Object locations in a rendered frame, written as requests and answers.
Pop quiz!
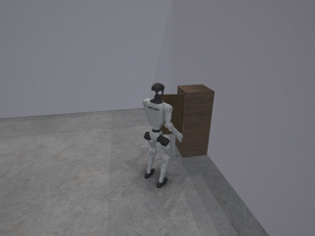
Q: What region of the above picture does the left robot upper arm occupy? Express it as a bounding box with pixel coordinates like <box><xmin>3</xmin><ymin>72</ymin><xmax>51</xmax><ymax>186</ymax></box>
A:
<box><xmin>143</xmin><ymin>98</ymin><xmax>151</xmax><ymax>117</ymax></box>

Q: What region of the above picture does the right robot forearm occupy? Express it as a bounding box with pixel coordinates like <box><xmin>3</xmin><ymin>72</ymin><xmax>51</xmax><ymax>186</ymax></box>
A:
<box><xmin>168</xmin><ymin>123</ymin><xmax>180</xmax><ymax>137</ymax></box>

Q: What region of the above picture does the left robot thigh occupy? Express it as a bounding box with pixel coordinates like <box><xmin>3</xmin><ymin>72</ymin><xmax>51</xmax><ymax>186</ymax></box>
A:
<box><xmin>144</xmin><ymin>130</ymin><xmax>157</xmax><ymax>155</ymax></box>

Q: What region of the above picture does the robot right hand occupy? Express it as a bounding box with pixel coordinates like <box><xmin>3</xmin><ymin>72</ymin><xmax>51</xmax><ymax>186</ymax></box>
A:
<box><xmin>175</xmin><ymin>133</ymin><xmax>183</xmax><ymax>143</ymax></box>

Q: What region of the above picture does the left robot foot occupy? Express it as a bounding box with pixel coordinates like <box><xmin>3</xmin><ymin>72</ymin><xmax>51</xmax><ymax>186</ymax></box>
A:
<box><xmin>145</xmin><ymin>168</ymin><xmax>155</xmax><ymax>179</ymax></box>

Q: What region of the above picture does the right robot upper arm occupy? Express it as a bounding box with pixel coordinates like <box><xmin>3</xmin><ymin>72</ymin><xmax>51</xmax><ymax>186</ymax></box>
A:
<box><xmin>163</xmin><ymin>103</ymin><xmax>173</xmax><ymax>129</ymax></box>

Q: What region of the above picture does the cupboard door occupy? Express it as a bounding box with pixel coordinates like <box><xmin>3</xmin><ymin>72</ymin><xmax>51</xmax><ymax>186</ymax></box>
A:
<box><xmin>159</xmin><ymin>93</ymin><xmax>185</xmax><ymax>135</ymax></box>

